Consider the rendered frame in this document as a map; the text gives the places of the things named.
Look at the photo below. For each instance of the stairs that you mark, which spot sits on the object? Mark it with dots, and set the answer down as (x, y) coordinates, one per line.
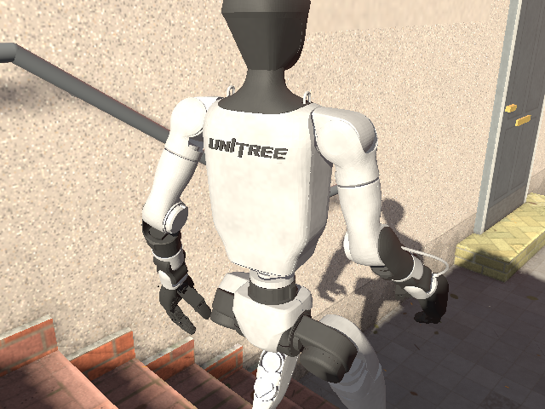
(134, 386)

